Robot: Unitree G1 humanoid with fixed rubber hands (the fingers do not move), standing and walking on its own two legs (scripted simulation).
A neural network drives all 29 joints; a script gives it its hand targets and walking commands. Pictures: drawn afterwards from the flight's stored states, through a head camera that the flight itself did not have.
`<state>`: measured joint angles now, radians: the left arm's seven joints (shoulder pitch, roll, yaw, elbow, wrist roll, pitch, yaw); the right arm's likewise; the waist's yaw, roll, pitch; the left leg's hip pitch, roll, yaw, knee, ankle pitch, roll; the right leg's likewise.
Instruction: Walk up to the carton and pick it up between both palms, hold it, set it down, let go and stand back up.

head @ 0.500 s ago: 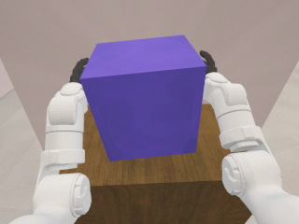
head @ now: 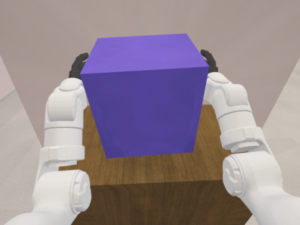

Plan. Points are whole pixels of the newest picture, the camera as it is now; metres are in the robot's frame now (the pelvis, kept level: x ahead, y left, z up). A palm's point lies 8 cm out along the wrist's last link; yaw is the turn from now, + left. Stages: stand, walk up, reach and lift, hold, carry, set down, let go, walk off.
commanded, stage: hold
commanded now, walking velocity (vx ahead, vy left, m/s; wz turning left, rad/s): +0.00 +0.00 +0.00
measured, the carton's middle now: (146, 96) +0.38 +0.02 +0.23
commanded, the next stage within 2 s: set down in 0.98 s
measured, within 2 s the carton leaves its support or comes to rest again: neither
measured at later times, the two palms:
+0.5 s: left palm (79, 87) +0.36 +0.18 +0.26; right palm (207, 78) +0.39 -0.14 +0.28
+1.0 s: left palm (78, 84) +0.36 +0.18 +0.27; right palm (208, 79) +0.38 -0.14 +0.28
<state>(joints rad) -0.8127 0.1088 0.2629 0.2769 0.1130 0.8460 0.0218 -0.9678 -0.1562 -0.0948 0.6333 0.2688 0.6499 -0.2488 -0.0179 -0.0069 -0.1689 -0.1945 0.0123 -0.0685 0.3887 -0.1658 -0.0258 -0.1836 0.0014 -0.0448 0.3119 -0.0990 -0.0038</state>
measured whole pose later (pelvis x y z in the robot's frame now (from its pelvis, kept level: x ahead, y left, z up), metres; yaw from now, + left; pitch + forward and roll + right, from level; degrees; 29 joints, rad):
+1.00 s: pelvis +0.00 +0.00 +0.00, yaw +0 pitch -2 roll -1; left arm -0.81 0.11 0.26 0.27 0.12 0.85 0.02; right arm -0.97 -0.16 -0.09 0.63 0.27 0.65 -0.25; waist -0.02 -0.01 -0.17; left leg -0.19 0.01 -0.07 0.39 -0.17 -0.03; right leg -0.18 0.00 -0.04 0.31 -0.10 0.00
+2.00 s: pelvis +0.01 +0.00 +0.00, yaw +0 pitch -6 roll -1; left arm -0.69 0.01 0.30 0.32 0.20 0.53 0.00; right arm -0.81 -0.12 -0.10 0.72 0.11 0.17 -0.15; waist -0.02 -0.01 0.01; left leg -0.10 0.01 -0.07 0.39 -0.19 -0.02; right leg -0.08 0.00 -0.04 0.31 -0.13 0.00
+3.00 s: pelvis +0.03 +0.00 +0.00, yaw +0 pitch -3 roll -1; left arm -0.60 -0.05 0.30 0.46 0.20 0.35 0.03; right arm -0.74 -0.11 -0.15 0.80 0.00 0.06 -0.09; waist -0.02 -0.01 0.02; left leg -0.10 0.01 -0.07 0.36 -0.20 -0.02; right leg -0.10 0.00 -0.04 0.31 -0.15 0.00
